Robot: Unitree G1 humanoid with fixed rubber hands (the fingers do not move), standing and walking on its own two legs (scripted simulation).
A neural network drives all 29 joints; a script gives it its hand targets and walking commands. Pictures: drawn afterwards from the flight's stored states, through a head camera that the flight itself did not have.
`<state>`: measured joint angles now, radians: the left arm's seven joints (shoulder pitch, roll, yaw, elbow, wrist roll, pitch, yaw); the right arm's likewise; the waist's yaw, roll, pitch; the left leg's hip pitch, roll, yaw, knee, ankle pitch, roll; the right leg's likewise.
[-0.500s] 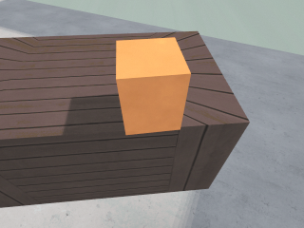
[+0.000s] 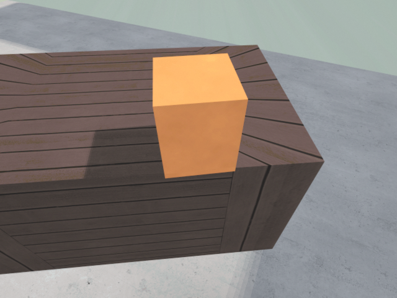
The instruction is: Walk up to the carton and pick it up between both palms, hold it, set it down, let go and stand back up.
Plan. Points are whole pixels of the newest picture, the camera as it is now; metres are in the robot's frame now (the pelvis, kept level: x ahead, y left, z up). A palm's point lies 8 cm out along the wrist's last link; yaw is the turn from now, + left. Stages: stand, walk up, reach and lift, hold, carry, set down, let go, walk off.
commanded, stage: stand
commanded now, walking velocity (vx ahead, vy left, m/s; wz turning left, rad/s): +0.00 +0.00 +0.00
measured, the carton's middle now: (195, 116) +0.57 +0.03 +0.05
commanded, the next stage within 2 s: walk up in 0.70 s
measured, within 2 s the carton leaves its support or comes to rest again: neither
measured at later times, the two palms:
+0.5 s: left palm out of the picture -0.03 +0.21 -0.15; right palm out of the picture -0.04 -0.21 -0.15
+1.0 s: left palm out of the picture -0.03 +0.23 -0.15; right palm out of the picture -0.02 -0.21 -0.14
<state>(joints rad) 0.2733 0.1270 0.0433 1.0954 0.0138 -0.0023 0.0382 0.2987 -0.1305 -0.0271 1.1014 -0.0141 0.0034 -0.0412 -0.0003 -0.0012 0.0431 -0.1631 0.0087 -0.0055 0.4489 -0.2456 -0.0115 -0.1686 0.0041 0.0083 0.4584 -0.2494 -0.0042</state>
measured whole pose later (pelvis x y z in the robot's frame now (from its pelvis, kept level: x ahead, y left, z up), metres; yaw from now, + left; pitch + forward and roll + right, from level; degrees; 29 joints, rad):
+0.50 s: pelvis -0.01 +0.00 +0.00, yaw +0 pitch -1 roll +0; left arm 0.30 0.11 0.03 1.15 0.01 0.00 0.04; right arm 0.32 -0.11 -0.01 1.15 -0.02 0.00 -0.04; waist 0.00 0.00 0.03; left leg -0.19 0.01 -0.01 0.44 -0.23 -0.01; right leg -0.19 0.00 0.00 0.44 -0.23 0.00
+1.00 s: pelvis +0.00 +0.01 +0.00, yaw +4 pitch -1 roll +0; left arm 0.34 0.13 0.04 1.10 0.06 -0.04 0.05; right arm 0.38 -0.14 -0.03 1.11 -0.05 0.00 -0.01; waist 0.01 0.00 0.02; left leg -0.33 -0.01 0.00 0.78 -0.49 0.00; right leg -0.16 -0.03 -0.05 0.47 -0.31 -0.02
